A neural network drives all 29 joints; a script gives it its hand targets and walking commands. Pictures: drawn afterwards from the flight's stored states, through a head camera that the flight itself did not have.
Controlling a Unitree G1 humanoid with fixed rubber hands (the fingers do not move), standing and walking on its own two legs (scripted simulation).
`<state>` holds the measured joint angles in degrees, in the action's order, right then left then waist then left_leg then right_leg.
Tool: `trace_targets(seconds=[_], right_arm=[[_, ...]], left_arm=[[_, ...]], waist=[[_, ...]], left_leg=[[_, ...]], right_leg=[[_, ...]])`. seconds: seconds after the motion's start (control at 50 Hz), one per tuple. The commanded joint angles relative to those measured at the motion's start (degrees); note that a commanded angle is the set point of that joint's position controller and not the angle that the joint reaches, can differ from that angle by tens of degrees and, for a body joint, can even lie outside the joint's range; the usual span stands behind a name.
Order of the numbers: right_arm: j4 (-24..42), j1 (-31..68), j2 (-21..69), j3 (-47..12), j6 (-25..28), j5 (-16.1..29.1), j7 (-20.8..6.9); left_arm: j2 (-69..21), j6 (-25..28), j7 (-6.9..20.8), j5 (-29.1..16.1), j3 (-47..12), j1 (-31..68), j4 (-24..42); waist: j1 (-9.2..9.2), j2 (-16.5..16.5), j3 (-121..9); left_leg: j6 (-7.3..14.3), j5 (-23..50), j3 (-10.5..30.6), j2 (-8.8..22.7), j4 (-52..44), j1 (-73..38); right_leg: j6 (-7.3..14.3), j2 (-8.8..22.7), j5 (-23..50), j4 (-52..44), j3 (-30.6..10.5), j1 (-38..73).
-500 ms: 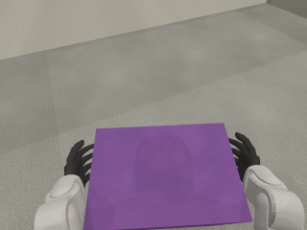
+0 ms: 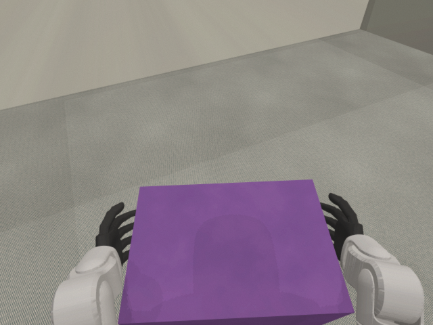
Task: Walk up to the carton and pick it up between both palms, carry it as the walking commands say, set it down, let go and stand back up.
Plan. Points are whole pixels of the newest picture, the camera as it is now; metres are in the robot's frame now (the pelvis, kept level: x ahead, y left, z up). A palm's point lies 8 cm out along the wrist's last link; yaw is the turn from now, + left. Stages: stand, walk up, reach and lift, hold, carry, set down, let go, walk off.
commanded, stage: carry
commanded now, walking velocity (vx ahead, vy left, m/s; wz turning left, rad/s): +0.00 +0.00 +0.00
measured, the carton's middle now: (228, 264) +0.23 -0.01 +0.02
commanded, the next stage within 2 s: none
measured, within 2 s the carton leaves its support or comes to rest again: neither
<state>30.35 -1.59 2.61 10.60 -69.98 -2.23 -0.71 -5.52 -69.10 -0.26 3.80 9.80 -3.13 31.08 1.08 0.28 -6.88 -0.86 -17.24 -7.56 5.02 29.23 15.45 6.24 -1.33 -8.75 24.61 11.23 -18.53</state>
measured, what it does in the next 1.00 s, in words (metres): shifts its weight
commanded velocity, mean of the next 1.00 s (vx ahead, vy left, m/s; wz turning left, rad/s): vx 0.00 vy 0.00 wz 0.00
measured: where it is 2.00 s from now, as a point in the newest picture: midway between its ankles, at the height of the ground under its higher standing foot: outside the picture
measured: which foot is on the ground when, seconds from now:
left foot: down 0.00-1.00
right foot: down 0.00-1.00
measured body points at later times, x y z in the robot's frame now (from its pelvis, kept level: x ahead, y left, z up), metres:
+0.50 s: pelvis -0.01 +0.02 +0.00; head -0.03 +0.02 +0.45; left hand +0.23 +0.21 +0.09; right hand +0.24 -0.17 +0.09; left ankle +0.00 +0.14 -0.74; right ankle +0.06 -0.05 -0.74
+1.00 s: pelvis +0.01 +0.05 +0.00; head -0.01 +0.05 +0.45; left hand +0.25 +0.24 +0.08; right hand +0.26 -0.14 +0.08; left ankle +0.00 +0.14 -0.74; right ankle +0.06 -0.05 -0.74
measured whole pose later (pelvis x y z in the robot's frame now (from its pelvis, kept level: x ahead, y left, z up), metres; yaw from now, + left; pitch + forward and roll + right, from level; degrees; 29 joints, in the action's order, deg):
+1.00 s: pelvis +0.01 +0.05 +0.00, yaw +0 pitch +1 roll +0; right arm 26.7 -0.2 3.6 11.1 -67.4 -2.7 -0.7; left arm -4.6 -67.2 -0.3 3.9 10.0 -1.9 28.0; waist -0.1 -0.3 -6.0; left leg 2.0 -15.7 -8.7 1.0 27.7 13.6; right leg 2.0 2.6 -10.2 27.2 9.5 -18.5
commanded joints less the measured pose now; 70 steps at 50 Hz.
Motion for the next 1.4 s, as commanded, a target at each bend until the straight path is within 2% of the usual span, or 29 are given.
trace_targets(seconds=[0.0,0.24,0.46,0.64,0.88,1.08,1.38], right_arm=[[8.07,24.81,40.31,-45.26,0.32,16.93,-3.24],[8.0,24.88,40.07,-44.17,0.75,16.18,-3.0],[7.4,25.56,40.51,-44.41,1.33,16.88,-3.45],[7.1,25.2,40.59,-44.33,1.77,16.72,-3.55],[5.86,25.01,39.77,-43.54,2.18,16.23,-3.52],[-1.31,27.38,39.16,-40.18,6.42,13.87,-4.55],[-3.42,27.16,39.59,-39.69,10.4,13.31,-5.26]], left_arm=[[-37.07,-0.25,3.59,-16.79,-43.8,23.55,7.1],[-37.6,-0.16,4.16,-18.42,-45.56,25.13,7.74],[-38.23,0.24,3.96,-17.59,-45.43,24.59,7.09],[-38.71,0.62,4.06,-17.65,-45.83,24.59,6.95],[-38.08,0.99,4.1,-17.32,-45.16,24.63,5.69],[-37.74,5.07,4.85,-15.02,-41.69,27.37,-1.61],[-38.37,8.96,5.29,-14.21,-40.97,27.36,-3.64]], waist=[[-1.29,-4.5,-6.39],[-1.17,-2.99,-6.04],[-1.21,-0.56,-6.78],[-1.16,-0.36,-7.42],[-1.06,-0.44,-7.29],[-1.33,-0.54,-7.49],[-1.19,-0.33,-9.77]], left_leg=[[0.99,-1.99,1.86,0.21,-0.55,-1.17],[2.32,0.94,2.89,1.26,-4.43,-2.81],[2.54,3.99,5.08,3.34,-7.0,-1.28],[2.74,5.32,5.8,3.68,-7.18,-1.91],[2.97,6.85,6.18,3.84,-7.27,-2.47],[2.68,7.4,6.05,3.71,-7.95,-2.69],[2.65,14.3,5.69,3.93,-6.48,-4.43]], right_leg=[[-4.25,15.08,-15.28,-14.79,-16.85,3.48],[-4.53,12.93,-15.93,-12.95,-13.03,2.35],[-3.8,11.06,-4.71,-5.84,-9.85,4.92],[-4.2,10.87,0.65,-3.41,-9.3,5.29],[-4.86,10.79,2.41,-1.79,-8.91,4.97],[-5.21,10.7,3.3,-0.64,-9.02,5.13],[-5.19,10.32,7.68,1.95,-9.02,5.39]])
